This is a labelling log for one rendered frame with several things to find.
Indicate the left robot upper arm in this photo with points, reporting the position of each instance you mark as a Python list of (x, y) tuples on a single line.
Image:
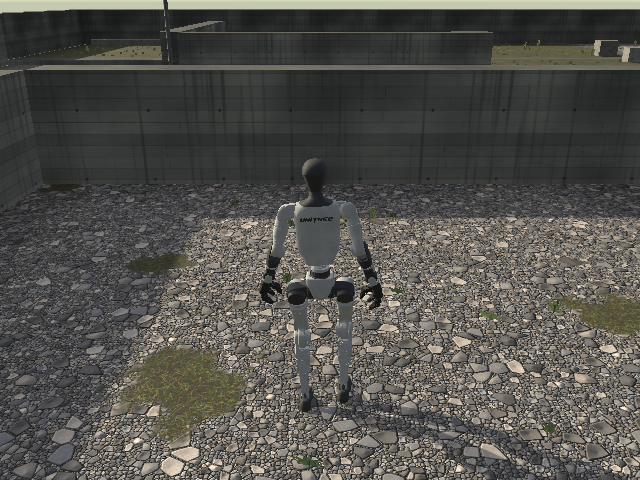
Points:
[(285, 213)]

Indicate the right robot hand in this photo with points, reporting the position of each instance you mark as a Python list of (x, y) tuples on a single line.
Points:
[(377, 295)]

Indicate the right robot upper arm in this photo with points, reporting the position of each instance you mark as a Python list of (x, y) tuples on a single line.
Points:
[(349, 211)]

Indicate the robot right forearm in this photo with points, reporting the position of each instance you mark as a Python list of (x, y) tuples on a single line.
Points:
[(367, 267)]

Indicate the robot left forearm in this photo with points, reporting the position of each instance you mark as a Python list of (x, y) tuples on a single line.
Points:
[(270, 267)]

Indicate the robot left thigh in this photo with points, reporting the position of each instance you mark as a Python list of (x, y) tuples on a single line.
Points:
[(298, 303)]

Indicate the robot right thigh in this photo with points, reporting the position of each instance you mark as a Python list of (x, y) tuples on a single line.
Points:
[(344, 291)]

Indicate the robot thigh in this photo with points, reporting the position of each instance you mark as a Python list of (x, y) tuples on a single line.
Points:
[(298, 303), (344, 291)]

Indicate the left robot hand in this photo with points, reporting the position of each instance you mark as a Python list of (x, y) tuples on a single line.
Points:
[(265, 288)]

